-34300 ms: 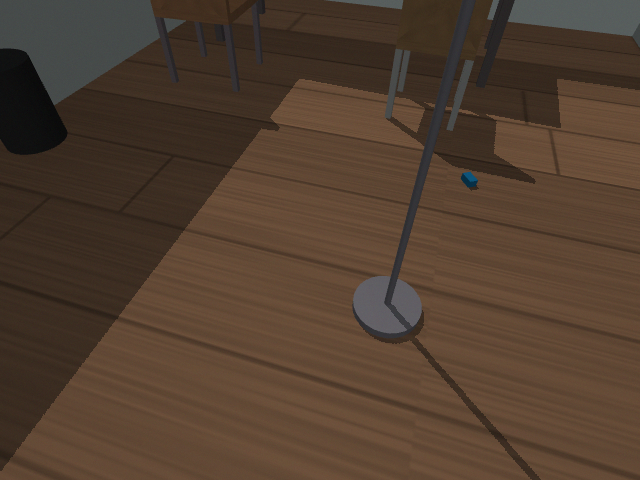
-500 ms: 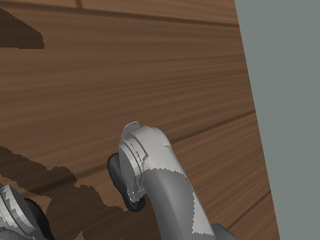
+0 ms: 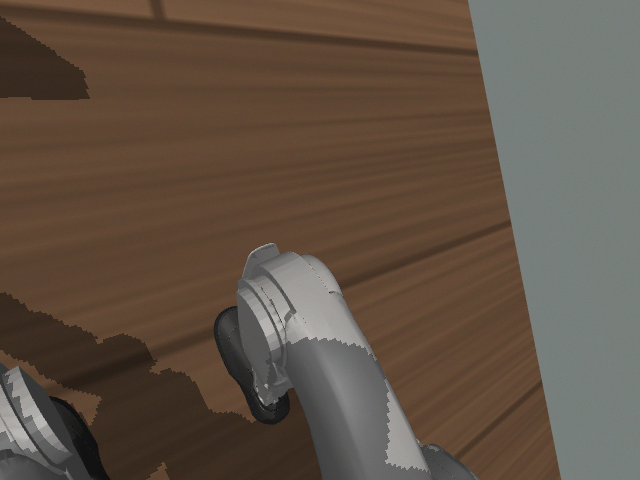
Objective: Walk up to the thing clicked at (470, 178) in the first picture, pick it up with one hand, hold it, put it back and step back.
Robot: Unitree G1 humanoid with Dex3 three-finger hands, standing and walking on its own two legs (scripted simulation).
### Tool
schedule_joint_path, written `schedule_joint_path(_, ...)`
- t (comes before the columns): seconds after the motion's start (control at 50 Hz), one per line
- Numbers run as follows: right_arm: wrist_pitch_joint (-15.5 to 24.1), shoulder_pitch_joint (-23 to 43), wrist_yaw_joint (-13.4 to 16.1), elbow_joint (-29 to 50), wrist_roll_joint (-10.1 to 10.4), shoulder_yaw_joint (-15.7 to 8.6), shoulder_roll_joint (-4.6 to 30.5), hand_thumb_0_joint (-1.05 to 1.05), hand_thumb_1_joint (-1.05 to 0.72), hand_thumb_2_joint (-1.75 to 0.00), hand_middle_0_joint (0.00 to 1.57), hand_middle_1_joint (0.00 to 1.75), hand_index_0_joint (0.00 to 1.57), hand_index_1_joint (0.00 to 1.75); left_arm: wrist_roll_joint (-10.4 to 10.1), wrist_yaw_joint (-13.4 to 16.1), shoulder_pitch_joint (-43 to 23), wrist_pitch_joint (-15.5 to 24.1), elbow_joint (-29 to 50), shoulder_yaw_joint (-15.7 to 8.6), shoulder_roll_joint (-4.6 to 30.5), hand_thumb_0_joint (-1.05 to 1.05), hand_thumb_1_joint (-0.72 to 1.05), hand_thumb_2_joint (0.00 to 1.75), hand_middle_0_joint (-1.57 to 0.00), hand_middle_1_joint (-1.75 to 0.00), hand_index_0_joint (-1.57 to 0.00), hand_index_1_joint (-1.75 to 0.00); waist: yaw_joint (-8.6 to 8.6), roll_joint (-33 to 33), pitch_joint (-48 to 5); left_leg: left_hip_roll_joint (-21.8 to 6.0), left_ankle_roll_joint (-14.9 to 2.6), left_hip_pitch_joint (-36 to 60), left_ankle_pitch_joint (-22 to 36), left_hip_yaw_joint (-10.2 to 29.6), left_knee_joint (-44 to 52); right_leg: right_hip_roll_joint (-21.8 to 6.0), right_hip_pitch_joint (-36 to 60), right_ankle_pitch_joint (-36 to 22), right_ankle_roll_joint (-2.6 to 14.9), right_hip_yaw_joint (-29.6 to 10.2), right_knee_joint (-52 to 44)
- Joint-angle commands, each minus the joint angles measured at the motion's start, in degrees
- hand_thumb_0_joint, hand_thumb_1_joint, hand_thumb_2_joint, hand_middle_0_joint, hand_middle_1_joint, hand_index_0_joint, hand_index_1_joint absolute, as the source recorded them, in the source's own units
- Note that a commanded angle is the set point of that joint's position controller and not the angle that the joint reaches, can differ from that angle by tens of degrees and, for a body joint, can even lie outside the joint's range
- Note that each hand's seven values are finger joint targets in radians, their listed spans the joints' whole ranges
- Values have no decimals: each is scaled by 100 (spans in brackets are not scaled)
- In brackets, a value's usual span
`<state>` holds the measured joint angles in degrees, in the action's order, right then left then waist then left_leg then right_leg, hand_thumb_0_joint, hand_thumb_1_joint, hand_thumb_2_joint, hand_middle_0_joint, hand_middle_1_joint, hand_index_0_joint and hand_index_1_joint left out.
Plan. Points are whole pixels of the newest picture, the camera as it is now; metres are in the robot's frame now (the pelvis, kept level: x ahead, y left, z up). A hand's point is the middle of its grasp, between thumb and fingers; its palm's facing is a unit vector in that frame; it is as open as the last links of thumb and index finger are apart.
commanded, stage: close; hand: left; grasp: from above
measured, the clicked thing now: out of the picture +0.46 +0.38 -0.30
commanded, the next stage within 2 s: settle in 0.52 s
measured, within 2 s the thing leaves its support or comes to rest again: leaves its support in 0.96 s
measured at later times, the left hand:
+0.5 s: hand out of the picture +0.45 +0.36 -0.26, palm faces -0.32 -0.31 -0.90, open 8.8 cm
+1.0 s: hand out of the picture +0.46 +0.37 -0.25, palm faces -0.28 -0.30 -0.91, open 7.3 cm
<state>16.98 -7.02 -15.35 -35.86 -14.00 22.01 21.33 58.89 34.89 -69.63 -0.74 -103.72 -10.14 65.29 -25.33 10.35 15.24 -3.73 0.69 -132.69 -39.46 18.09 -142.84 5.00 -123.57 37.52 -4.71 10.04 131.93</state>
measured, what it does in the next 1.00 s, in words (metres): stands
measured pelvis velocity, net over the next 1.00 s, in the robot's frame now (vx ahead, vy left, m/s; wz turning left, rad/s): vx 0.00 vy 0.00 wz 0.01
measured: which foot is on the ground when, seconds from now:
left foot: down 0.00-1.00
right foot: down 0.00-1.00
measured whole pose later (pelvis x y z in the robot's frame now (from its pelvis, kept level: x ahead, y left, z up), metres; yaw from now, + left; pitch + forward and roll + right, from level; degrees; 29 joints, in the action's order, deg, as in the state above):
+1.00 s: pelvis +0.00 +0.00 +0.00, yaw +0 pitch +28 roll -16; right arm 15.7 -9.1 -15.3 -36.0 -13.1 20.0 20.7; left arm 59.4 32.5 -68.2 -2.3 -97.5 -10.9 63.0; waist -23.9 9.4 13.5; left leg -3.5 0.6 -133.5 -39.3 17.3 -142.6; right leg 4.5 -124.4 37.8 -4.1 9.6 132.1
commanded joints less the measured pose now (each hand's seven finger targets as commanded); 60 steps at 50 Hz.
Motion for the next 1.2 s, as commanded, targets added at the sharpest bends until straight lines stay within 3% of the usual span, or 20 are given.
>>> schedule_joint_path(0.0, -39, -1193, 83, -207, 22, -589, 2030, 0, -89, -90, 20, 30, 20, 30, -2, 190, -1318, 15, 739, 136, 1236, 0, 27, 35, -71, -42, -73, -40, -367, -3426, -3624, -235, -29, 2834, 1125, -697, 1440, 208, 2093, -1497, 502, 717, -1142)
schedule_joint_path(0.08, -30, -1207, 59, -201, 58, -485, 1924, 0, -89, -90, 20, 30, 20, 30, 39, 167, -1141, -12, 507, 142, 1163, 0, 30, 33, -74, -38, -75, -36, -375, -3254, -3521, -235, -39, 2751, 1142, -634, 1413, 171, 1941, -1478, 491, 741, -1073)
schedule_joint_path(0.22, -76, -1149, 101, -170, 41, -549, 2040, 0, -89, -90, 20, 30, 20, 30, 84, 191, -1277, 44, 613, 101, 1368, 0, 42, 31, -83, -35, -85, -33, -335, -3339, -3491, -231, -41, 2671, 904, -655, 1459, 186, 1927, -1303, 500, 738, -1113)
schedule_joint_path(0.36, -86, -1163, 97, -157, 30, -511, 1948, 0, -89, -90, 20, 30, 20, 30, 92, 190, -1170, 49, 506, 183, 1173, 0, 47, 28, -87, -32, -89, -31, -419, -3353, -3464, -238, -27, 2814, 1126, -643, 1444, 181, 1977, -1511, 488, 728, -1096)
schedule_joint_path(0.44, -91, -1141, 122, -172, -1, -526, 2049, 0, -89, -90, 20, 30, 20, 30, 81, 213, -1236, 69, 674, 110, 1393, 0, 50, 27, -90, -29, -91, -28, -360, -3276, -3610, -248, -58, 2783, 1129, -693, 1370, 209, 2085, -1529, 467, 690, -1149)
schedule_joint_path(0.52, -86, -1140, 121, -141, 27, -481, 1969, 0, -89, -90, 20, 30, 20, 30, 82, 173, -1190, 54, 502, 117, 1322, 0, 57, 29, -95, -29, -96, -28, -351, -3228, -3448, -226, -46, 2661, 932, -665, 1429, 173, 1932, -1314, 489, 725, -1111)
schedule_joint_path(0.58, -114, -1147, 138, -133, 8, -525, 2032, 0, -89, -90, 20, 30, 20, 30, 101, 162, -1179, 70, 625, 123, 1349, 0, 59, 29, -97, -29, -98, -28, -358, -3279, -3645, -250, -41, 2806, 1056, -639, 1425, 199, 2047, -1450, 481, 732, -1113)
schedule_joint_path(0.62, -105, -1184, 110, -128, 17, -457, 1929, 0, -91, -90, 20, 30, 20, 30, 97, 142, -1086, 55, 470, 142, 1238, 0, 57, 27, -101, -31, -103, -30, -388, -3215, -3502, -227, -55, 2701, 1058, -643, 1407, 168, 1982, -1440, 472, 732, -1093)
schedule_joint_path(0.74, -131, -1237, 116, -177, 39, -481, 1954, 0, -91, -90, 20, 30, 20, 30, 85, 138, -1184, 48, 653, 82, 1353, 0, 63, 27, -107, -26, -108, -25, -337, -3376, -3642, -238, -44, 2751, 1086, -664, 1423, 165, 2010, -1466, 478, 713, -1099)
schedule_joint_path(0.86, -153, -1295, 95, -187, 64, -657, 1988, 0, -91, -90, 20, 30, 20, 30, 84, 125, -1304, -71, 1000, 9, 1366, 0, 68, 29, -112, -26, -112, -26, -243, -3652, -3869, -221, -10, 2924, 1159, -732, 1468, 178, 2031, -1508, 515, 678, -1097)
schedule_joint_path(0.92, -156, -1365, 72, -243, 121, -798, 1942, 0, -91, -91, 20, 30, 20, 30, 79, 44, -1216, -187, 1332, -41, 1239, 0, 69, 29, -113, -23, -113, -24, -118, -3979, -4113, -233, 58, 3263, 1305, -697, 1569, 148, 1852, -1551, 555, 702, -1014)
schedule_joint_path(0.94, -141, -1306, 47, -190, 142, -826, 1887, 0, -91, -90, 20, 30, 20, 30, 72, -16, -1396, -203, 1667, 64, 1107, 0, 71, 28, -114, -23, -114, -23, -103, -4102, -4184, -223, 72, 3334, 1316, -703, 1591, 142, 1752, -1521, 575, 680, -986)
schedule_joint_path(1.0, -187, -1428, 33, -308, 220, -971, 1860, 0, -91, -90, 20, 30, 20, 30, 37, -129, -1038, -350, 1803, -33, 1014, 0, 73, 26, -115, -21, -115, -21, 76, -4015, -4538, -182, 38, 3256, 1541, -819, 1544, 160, 1924, -1739, 569, 610, -1028)
schedule_joint_path(1.04, -221, -1545, -14, -386, 262, -1082, 1778, 0, -90, -90, 20, 30, 20, 30, -35, -278, -974, -461, 2055, 13, 744, 0, 74, 26, -116, -22, -116, -21, 140, -4094, -4611, -168, 30, 3269, 1651, -890, 1551, 155, 1877, -1803, 575, 548, -1049)
schedule_joint_path(1.08, -229, -1437, -24, -273, 332, -1172, 1726, 0, -90, -90, 20, 30, 20, 30, -83, -404, -1186, -542, 2642, 27, 592, 0, 76, 25, -117, -20, -117, -20, 244, -4146, -4957, -148, 27, 3334, 1713, -908, 1572, 142, 1843, -1837, 587, 527, -1033)
schedule_joint_path(1.1, -255, -1453, -31, -331, 373, -1225, 1714, 0, -90, -90, 20, 30, 20, 30, -118, -494, -921, -619, 2361, 59, 458, 0, 76, 25, -116, -20, -117, -19, 289, -4048, -4830, -130, 22, 3225, 1600, -917, 1632, 142, 1739, -1743, 601, 516, -1024)
schedule_joint_path(1.12, -281, -1458, -49, -335, 406, -1281, 1703, 0, -90, -90, 20, 30, 20, 30, -128, -593, -898, -662, 2561, 66, 365, 0, 75, 25, -115, -21, -116, -20, 364, -4085, -4860, -112, 32, 3188, 1601, -918, 1660, 124, 1645, -1708, 612, 512, -987)
schedule_joint_path(1.14, -332, -1651, -60, -531, 429, -1358, 1691, 0, -90, -90, 20, 30, 20, 30, -119, -700, -564, -764, 2172, 139, 170, 0, 74, 27, -115, -20, -116, -20, 327, -3971, -4733, -109, 28, 3179, 1591, -929, 1660, 129, 1553, -1684, 617, 485, -974)
schedule_joint_path(1.16, -365, -1650, -80, -490, 465, -1391, 1657, 0, -89, -90, 20, 30, 20, 30, -156, -800, -791, -769, 2486, 170, 66, 0, 74, 26, -114, -22, -115, -21, 367, -3881, -4767, -93, 8, 3012, 1532, -923, 1654, 113, 1445, -1621, 622, 473, -967)
schedule_joint_path(1.18, -402, -1748, -76, -541, 486, -1435, 1634, 0, -89, -90, 20, 30, 20, 30, -161, -871, -620, -811, 2270, 78, 78, 0, 73, 29, -115, -19, -115, -20, 334, -3665, -4657, -80, -20, 2914, 1424, -933, 1642, 96, 1414, -1555, 622, 442, -1002)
